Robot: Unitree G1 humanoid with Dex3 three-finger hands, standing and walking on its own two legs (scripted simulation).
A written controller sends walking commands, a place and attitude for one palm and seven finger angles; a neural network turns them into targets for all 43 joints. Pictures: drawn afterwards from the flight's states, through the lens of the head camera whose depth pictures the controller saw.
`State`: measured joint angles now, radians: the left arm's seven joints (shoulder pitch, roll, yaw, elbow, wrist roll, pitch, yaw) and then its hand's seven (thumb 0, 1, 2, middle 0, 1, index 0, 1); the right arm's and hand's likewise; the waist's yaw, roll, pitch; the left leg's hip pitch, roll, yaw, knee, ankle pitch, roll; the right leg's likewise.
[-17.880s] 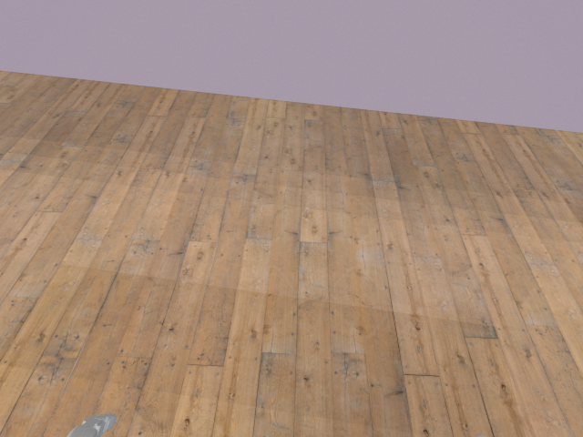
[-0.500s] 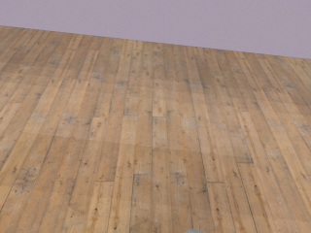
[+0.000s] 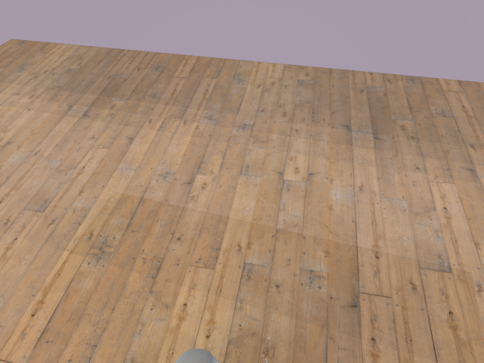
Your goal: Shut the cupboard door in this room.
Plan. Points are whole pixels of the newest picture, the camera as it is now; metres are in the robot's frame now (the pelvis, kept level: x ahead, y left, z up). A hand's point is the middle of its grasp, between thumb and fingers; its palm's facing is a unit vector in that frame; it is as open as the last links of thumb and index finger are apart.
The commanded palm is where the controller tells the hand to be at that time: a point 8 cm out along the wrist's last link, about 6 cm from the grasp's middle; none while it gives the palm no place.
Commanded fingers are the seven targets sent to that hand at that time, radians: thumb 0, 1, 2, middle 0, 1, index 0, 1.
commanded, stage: turn or walk to find it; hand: left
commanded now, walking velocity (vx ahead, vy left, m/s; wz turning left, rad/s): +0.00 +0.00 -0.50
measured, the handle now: out of the picture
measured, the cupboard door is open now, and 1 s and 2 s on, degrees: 77 77 77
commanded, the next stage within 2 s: none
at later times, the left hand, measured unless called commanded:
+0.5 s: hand out of the picture +0.01 +0.23 -0.18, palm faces -0.05 -0.97 -0.23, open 7.4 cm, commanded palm none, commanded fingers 0.00 0.90 0.90 -0.20 -0.30 -0.20 -0.30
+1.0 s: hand out of the picture +0.09 +0.19 -0.17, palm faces -0.34 -0.91 -0.24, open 7.4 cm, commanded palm none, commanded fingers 0.00 0.90 0.90 -0.20 -0.30 -0.20 -0.30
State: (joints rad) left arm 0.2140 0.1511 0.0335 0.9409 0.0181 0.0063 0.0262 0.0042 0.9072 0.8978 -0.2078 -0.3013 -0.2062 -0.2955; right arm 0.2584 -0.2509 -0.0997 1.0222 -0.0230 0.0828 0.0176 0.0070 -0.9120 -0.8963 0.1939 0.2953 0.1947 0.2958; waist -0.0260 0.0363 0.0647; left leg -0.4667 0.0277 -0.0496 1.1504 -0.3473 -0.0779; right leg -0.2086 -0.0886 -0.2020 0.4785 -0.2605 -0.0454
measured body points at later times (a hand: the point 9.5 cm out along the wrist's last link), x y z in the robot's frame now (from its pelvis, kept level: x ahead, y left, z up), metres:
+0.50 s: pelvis -0.03 +0.03 -0.01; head +0.00 +0.02 +0.44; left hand +0.01 +0.28 -0.16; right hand +0.05 -0.21 -0.16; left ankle -0.04 +0.16 -0.74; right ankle -0.05 -0.08 -0.71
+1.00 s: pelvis -0.04 +0.02 -0.01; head +0.00 +0.01 +0.44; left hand +0.11 +0.24 -0.15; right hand -0.06 -0.26 -0.15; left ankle -0.01 +0.17 -0.70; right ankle -0.04 -0.08 -0.74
